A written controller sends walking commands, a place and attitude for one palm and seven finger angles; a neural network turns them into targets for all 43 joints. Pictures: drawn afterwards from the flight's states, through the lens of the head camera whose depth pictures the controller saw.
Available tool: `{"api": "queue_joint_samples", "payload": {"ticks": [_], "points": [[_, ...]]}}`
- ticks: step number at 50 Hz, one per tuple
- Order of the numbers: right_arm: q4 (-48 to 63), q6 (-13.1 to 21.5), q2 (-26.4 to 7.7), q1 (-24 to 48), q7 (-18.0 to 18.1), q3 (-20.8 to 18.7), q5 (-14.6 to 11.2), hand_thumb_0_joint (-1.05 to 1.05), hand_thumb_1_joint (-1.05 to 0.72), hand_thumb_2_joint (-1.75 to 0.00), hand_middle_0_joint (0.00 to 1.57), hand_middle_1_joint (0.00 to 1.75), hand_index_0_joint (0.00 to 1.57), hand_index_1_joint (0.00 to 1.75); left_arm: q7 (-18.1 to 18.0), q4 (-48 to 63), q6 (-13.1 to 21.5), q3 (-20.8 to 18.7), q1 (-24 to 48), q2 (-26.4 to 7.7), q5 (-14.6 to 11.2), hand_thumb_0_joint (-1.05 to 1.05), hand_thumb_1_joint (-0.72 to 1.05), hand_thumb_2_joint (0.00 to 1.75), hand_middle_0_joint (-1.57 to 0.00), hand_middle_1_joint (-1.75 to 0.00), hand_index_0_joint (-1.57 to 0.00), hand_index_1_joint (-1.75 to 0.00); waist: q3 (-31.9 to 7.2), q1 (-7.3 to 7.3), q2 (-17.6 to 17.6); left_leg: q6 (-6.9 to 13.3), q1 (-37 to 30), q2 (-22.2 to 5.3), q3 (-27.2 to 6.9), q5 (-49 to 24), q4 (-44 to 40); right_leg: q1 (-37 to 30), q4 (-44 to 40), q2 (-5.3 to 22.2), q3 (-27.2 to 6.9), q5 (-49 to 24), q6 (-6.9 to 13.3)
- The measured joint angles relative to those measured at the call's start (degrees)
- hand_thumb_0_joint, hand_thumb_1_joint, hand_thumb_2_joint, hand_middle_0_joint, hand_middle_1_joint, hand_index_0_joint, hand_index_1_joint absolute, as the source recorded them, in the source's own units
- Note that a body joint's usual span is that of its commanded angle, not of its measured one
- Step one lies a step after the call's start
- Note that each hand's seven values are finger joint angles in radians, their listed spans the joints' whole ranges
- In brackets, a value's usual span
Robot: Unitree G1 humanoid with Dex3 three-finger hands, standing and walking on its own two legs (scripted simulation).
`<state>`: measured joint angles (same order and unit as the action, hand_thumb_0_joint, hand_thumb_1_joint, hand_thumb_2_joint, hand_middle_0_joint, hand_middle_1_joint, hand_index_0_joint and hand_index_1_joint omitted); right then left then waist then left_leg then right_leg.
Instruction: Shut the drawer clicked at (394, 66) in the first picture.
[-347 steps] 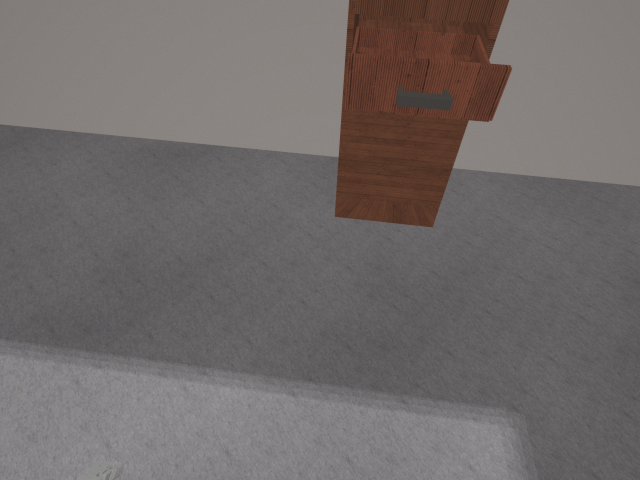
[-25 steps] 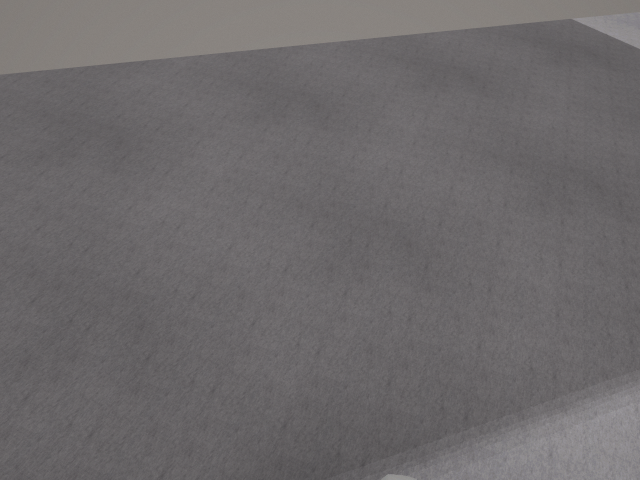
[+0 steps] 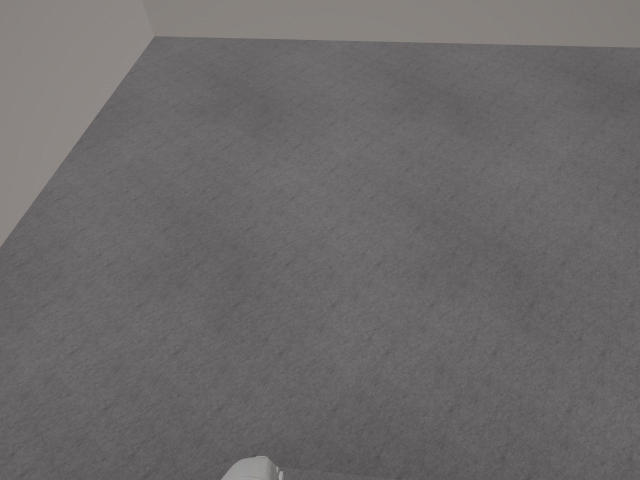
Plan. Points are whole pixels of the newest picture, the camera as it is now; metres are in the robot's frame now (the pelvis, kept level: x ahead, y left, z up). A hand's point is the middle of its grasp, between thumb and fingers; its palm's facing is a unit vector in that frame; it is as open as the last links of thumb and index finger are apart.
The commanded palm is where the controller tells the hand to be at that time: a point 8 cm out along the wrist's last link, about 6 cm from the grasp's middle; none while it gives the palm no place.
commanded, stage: turn to face it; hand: left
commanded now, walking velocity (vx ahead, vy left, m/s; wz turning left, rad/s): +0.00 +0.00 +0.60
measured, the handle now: out of the picture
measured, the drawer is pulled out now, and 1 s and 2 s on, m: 0.29 0.29 0.29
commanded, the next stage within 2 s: none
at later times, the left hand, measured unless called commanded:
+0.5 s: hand out of the picture +0.08 +0.26 -0.15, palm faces +0.31 -0.91 -0.27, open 7.4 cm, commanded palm none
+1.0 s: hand out of the picture -0.07 +0.19 -0.16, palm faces +0.61 -0.74 -0.27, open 7.4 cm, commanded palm none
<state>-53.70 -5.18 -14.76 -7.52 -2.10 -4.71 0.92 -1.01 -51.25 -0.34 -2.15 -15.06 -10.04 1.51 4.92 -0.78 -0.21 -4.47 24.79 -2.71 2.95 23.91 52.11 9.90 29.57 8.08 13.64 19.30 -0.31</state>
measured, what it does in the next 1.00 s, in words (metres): steps on the spot, turning left: left foot, then right foot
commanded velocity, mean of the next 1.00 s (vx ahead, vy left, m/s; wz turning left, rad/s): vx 0.00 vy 0.00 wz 0.60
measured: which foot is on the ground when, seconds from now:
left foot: up 0.00-0.08, down 0.10-0.58, up 0.60-1.00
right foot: down 0.00-0.10, up 0.12-0.56, down 0.58-1.00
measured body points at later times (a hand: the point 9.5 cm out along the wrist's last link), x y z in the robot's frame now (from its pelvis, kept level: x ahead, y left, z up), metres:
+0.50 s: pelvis +0.02 +0.02 +0.00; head +0.06 +0.03 +0.45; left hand +0.07 +0.31 -0.13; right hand +0.15 -0.20 -0.15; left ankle +0.00 +0.13 -0.74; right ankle +0.06 -0.12 -0.70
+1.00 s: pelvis +0.03 +0.00 +0.00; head +0.06 +0.02 +0.45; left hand -0.10 +0.23 -0.14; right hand +0.27 -0.15 -0.14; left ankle -0.06 +0.11 -0.70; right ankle +0.07 -0.10 -0.74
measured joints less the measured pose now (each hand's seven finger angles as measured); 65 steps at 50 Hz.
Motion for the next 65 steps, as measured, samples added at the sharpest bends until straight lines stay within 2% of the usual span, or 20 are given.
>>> {"api": "queue_joint_samples", "payload": {"ticks": [3,5,6,8,12,17,25,27,29,31,33,36,39,45,50,53,55,57,59,65], "points": [[0.9,0.7,0.4,1.4,0.0,0.6,-0.2,0.01,-0.91,-0.9,0.2,0.3,0.19,0.3,0.1,-0.6,-0.4,-0.6,-0.7,-1.3,0.1,0.0,0.9,0.9,-0.2,-0.3,-0.21,-0.3,0.4,-0.93,-1.1,1.0,-3.8,0.4,2.1,-0.6,-8.7,0.5,2.3,1.4,1.9,1.5,-1.2],[2.1,1.6,0.4,1.9,-0.1,1.0,-0.1,0.01,-0.91,-0.9,0.2,0.3,0.19,0.3,0.2,-0.9,-0.7,-1.2,-1.5,-2.5,-0.2,0.0,0.9,0.9,-0.2,-0.3,-0.21,-0.3,0.1,-1.2,-1.7,2.1,-7.6,1.0,3.4,-6.8,-17.2,1.9,6.3,2.6,2.9,3.5,-2.2],[2.7,2.3,0.6,2.2,0.0,1.0,0.0,0.01,-0.91,-0.9,0.2,0.3,0.19,0.3,0.3,-1.1,-1.1,-1.6,-1.7,-3.2,-0.5,0.0,0.9,0.9,-0.2,-0.3,-0.21,-0.3,0.0,-1.04,-2.2,4.3,-7.8,1.6,3.4,-7.1,-18.2,3.9,10.9,3.4,1.9,4.7,-2.9],[3.3,3.5,1.3,2.7,0.2,1.3,-0.3,0.01,-0.91,-0.9,0.2,0.3,0.2,0.3,0.1,-1.9,-2.5,-2.2,-0.9,-4.8,-0.6,0.0,0.9,0.9,-0.2,-0.3,-0.2,-0.3,0.7,-1.17,-3.5,6.5,-6.9,2.6,2.9,-5.0,-15.6,9.0,23.0,2.6,-4.1,10.6,-4.0],[3.5,4.0,2.0,1.2,1.3,1.9,-0.2,0.0,-0.9,-0.9,0.2,0.3,0.2,0.3,0.0,-2.2,-3.5,-3.0,1.7,-6.0,-0.7,0.01,0.91,0.9,-0.2,-0.3,-0.2,-0.3,0.4,-0.64,-2.9,6.7,-8.5,3.2,0.1,-6.2,-18.4,16.0,35.9,-0.4,-10.1,7.7,-5.3],[2.5,3.5,2.4,-1.2,1.4,2.1,-0.1,0.0,-0.9,-0.9,0.2,0.3,0.2,0.3,0.4,0.2,-2.8,-2.9,4.5,-5.9,-0.7,0.01,0.91,0.9,-0.19,-0.3,-0.2,-0.3,-0.4,0.07,-1.8,7.1,-10.3,4.4,-3.3,-9.2,-23.3,18.5,33.4,-1.8,-13.1,2.5,-6.0],[1.4,2.8,2.5,-4.9,1.3,1.3,0.3,0.01,-0.9,-0.9,0.2,0.3,0.2,0.3,0.2,2.7,-2.4,-2.0,8.2,-3.9,-1.1,0.0,0.91,0.9,-0.19,-0.3,-0.2,-0.3,-1.1,2.61,0.3,5.9,-9.3,6.3,-8.8,-10.2,-23.7,14.4,20.1,-5.3,-14.3,4.4,-5.6],[1.1,2.4,2.1,-5.6,1.4,1.0,0.3,0.01,-0.9,-0.9,0.2,0.3,0.2,0.3,0.1,3.3,-2.0,-1.6,8.6,-3.1,-1.4,0.0,0.91,0.9,-0.19,-0.3,-0.2,-0.3,-1.2,3.11,1.2,5.2,-8.4,6.6,-10.3,-9.7,-22.4,11.6,13.8,-6.5,-14.0,3.3,-5.1],[0.9,2.1,1.6,-6.5,1.3,0.5,0.0,0.01,-0.9,-0.9,0.2,0.3,0.2,0.3,0.1,4.2,-0.9,-1.0,8.2,-2.6,-1.4,0.0,0.91,0.9,-0.2,-0.3,-0.2,-0.3,-1.7,3.18,1.8,4.2,-6.8,7.4,-11.6,-8.5,-19.6,7.2,3.8,-7.0,-13.3,-2.1,-4.3],[0.4,1.7,0.8,-6.5,1.4,-0.2,-0.2,0.01,-0.9,-0.9,0.2,0.3,0.2,0.3,-0.1,4.2,-0.1,-0.4,7.9,-1.5,-1.0,0.0,0.9,0.9,-0.2,-0.3,-0.2,-0.3,-1.3,3.29,3.2,3.3,-3.5,7.4,-11.0,-0.3,-10.5,6.6,3.9,-7.2,-11.6,-2.2,-0.6],[0.0,1.1,0.3,-6.8,1.3,-0.7,0.0,0.01,-0.9,-0.9,0.2,0.3,0.2,0.3,-0.1,4.2,0.0,0.2,6.8,-0.8,-0.9,0.0,0.9,0.9,-0.2,-0.3,-0.2,-0.3,-1.5,3.35,3.3,2.6,0.4,7.3,-8.5,3.4,1.5,5.4,3.4,-6.1,-10.1,-1.4,1.5],[-0.4,0.8,-0.4,-6.7,0.6,-1.0,0.2,0.01,-0.9,-0.9,0.2,0.3,0.2,0.3,-0.2,3.4,-0.2,0.4,5.1,0.0,-0.9,0.0,0.9,0.9,-0.2,-0.3,-0.2,-0.3,-1.6,3.4,3.1,1.4,4.1,5.0,-5.5,-0.3,13.2,3.0,0.5,-4.8,-8.0,-2.2,1.9],[-0.6,0.5,-0.8,-6.2,0.3,-1.0,0.2,0.01,-0.91,-0.9,0.2,0.3,0.2,0.3,-0.3,2.5,-0.1,0.4,3.7,0.3,-0.7,0.0,0.9,0.9,-0.2,-0.3,-0.2,-0.3,-1.4,3.24,2.5,0.2,5.0,2.8,-4.3,-2.8,16.3,1.4,-1.3,-3.5,-5.9,-2.7,1.9],[-1.0,-0.2,-1.1,-3.4,0.2,-0.5,0.1,0.01,-0.91,-0.9,0.2,0.3,0.19,0.3,-0.2,0.9,0.0,0.3,1.0,0.0,-0.3,0.0,0.9,0.9,-0.2,-0.3,-0.2,-0.3,-0.5,1.57,1.1,-0.5,2.3,0.4,-2.5,-1.1,8.2,0.3,-1.6,-1.3,-1.9,-2.2,1.2],[0.2,0.5,-0.6,0.0,0.2,0.4,-0.3,0.01,-0.91,-0.9,0.2,0.3,0.19,0.3,0.0,-0.6,-0.7,-0.6,-0.9,-1.9,0.0,0.0,0.9,0.9,-0.2,-0.3,-0.2,-0.3,0.3,-0.46,-0.5,0.7,-2.6,0.5,0.8,0.3,-4.9,1.0,1.2,0.7,1.1,-0.5,-0.2],[2.0,1.8,-0.5,1.2,0.1,1.1,-0.2,0.01,-0.91,-0.9,0.2,0.3,0.19,0.3,0.1,-1.2,-1.2,-1.5,-2.3,-3.6,-0.3,0.0,0.9,0.9,-0.2,-0.3,-0.2,-0.3,-0.2,-1.21,-1.4,2.3,-7.9,1.3,2.7,-6.7,-17.2,2.7,6.4,2.3,2.8,2.3,-1.8],[3.1,3.0,0.0,2.1,0.2,1.2,-0.2,0.01,-0.91,-0.9,0.2,0.3,0.19,0.3,0.2,-1.8,-2.2,-2.1,-2.2,-5.1,-0.6,0.0,0.9,0.9,-0.2,-0.3,-0.2,-0.3,0.0,-1.29,-2.8,6.0,-7.2,2.5,2.4,-5.9,-16.3,7.0,16.9,2.7,-1.1,8.6,-3.3],[3.6,3.8,0.7,2.2,0.6,1.6,-0.3,0.01,-0.91,-0.9,0.2,0.3,0.2,0.3,-0.2,-2.6,-3.5,-2.6,-1.3,-6.1,-0.6,0.0,0.9,0.9,-0.2,-0.3,-0.2,-0.3,0.0,-1.48,-3.4,7.1,-6.9,3.1,1.5,-4.8,-15.2,11.4,27.3,0.9,-6.1,11.9,-4.2],[3.9,3.9,1.1,1.8,1.2,1.9,-0.2,0.0,-0.91,-0.9,0.2,0.3,0.2,0.3,-0.1,-2.8,-3.8,-2.8,-0.1,-6.3,-0.7,0.01,0.91,0.9,-0.2,-0.3,-0.2,-0.3,-0.1,-1.3,-3.1,7.1,-7.8,3.5,0.3,-5.7,-17.0,14.6,33.5,-0.5,-8.8,9.4,-4.8],[3.2,3.5,2.1,-0.1,1.4,2.4,-0.1,0.0,-0.9,-0.9,0.2,0.3,0.2,0.3,0.4,-0.4,-2.9,-2.4,2.7,-5.6,-0.7,0.01,0.91,0.9,-0.19,-0.3,-0.2,-0.3,-1.0,-0.46,-1.6,7.6,-10.1,5.0,-3.4,-9.7,-23.2,17.8,32.7,-2.0,-12.5,3.1,-5.7]]}}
